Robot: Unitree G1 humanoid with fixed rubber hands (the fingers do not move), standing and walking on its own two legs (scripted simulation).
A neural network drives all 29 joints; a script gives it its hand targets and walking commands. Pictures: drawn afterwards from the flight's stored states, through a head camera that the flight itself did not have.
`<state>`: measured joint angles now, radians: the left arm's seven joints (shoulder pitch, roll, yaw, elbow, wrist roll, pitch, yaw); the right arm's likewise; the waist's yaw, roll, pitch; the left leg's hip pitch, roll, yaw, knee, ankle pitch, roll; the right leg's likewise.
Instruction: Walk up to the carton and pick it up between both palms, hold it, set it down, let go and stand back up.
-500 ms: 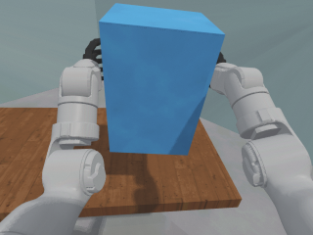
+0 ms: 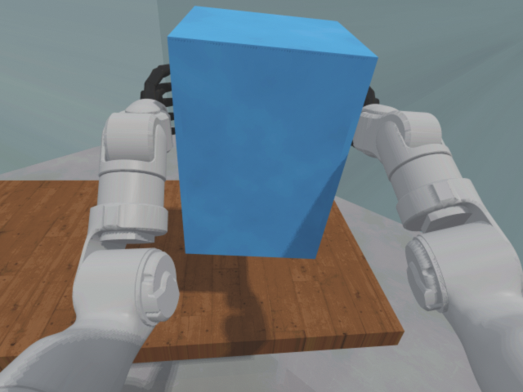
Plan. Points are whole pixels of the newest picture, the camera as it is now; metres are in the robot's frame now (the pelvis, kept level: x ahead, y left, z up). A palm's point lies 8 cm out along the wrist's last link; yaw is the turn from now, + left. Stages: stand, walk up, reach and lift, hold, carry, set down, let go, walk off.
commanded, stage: hold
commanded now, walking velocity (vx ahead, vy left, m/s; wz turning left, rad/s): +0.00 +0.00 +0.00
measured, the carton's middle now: (259, 140) +0.38 +0.02 +0.29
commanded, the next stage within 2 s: set down in 0.48 s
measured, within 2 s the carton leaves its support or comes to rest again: neither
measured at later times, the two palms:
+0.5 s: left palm (153, 115) +0.37 +0.16 +0.33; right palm (361, 124) +0.37 -0.13 +0.32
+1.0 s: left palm (134, 132) +0.37 +0.19 +0.30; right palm (336, 135) +0.38 -0.10 +0.30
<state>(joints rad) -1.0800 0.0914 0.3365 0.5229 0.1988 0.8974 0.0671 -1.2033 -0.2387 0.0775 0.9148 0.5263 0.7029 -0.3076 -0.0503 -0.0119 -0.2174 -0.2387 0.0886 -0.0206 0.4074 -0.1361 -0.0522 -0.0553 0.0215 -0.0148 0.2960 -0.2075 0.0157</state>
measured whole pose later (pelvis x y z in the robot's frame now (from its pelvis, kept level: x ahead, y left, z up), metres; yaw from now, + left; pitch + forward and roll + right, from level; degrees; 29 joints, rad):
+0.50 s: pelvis +0.00 +0.00 +0.00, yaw +0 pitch -2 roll -2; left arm -1.10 0.10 0.34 0.55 0.21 0.89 0.06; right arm -1.21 -0.23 0.07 0.93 0.52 0.71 -0.31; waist -0.05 -0.01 -0.21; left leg -0.23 0.08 -0.02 0.40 -0.14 -0.05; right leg -0.04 0.02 -0.02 0.29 -0.21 0.02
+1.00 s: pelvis +0.00 +0.01 +0.00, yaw +0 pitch -8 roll -1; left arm -1.04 0.08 0.42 0.54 0.35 0.70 -0.02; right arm -1.19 -0.11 -0.07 1.08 0.30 0.41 -0.22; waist -0.06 -0.11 -0.08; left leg -0.10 0.06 -0.01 0.35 -0.12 -0.04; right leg 0.07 -0.01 -0.01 0.28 -0.21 0.02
